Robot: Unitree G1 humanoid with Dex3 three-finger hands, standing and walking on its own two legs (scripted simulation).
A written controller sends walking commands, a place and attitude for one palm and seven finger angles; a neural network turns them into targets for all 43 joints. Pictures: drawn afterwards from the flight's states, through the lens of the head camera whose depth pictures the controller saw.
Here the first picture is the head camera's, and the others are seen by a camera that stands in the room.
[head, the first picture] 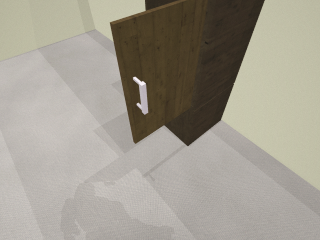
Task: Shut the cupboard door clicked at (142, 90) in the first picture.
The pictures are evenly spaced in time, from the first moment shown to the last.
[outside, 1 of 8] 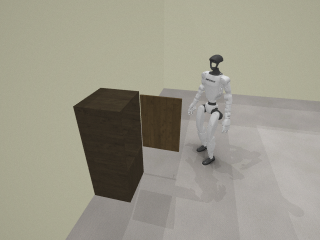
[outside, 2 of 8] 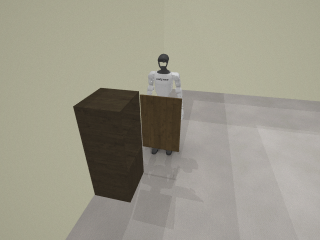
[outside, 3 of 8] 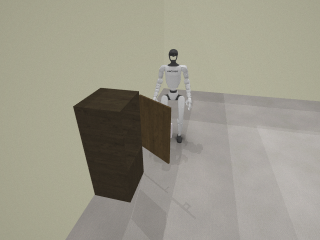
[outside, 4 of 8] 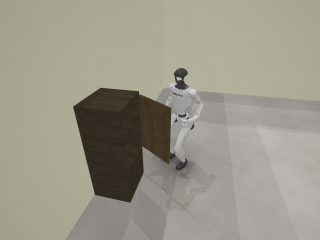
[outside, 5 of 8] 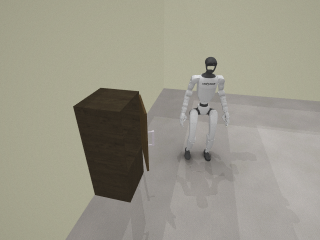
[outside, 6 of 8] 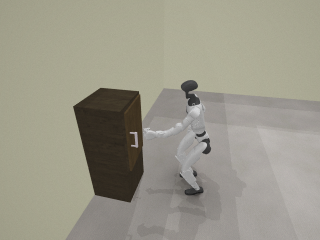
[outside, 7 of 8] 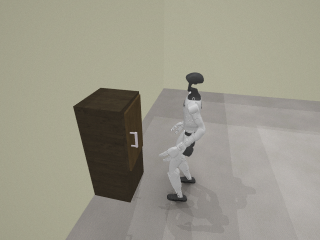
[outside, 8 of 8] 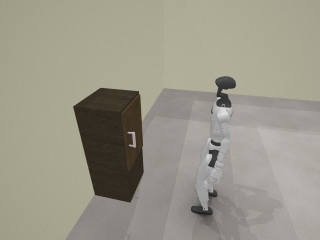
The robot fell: no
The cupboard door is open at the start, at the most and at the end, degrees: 89 89 0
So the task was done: yes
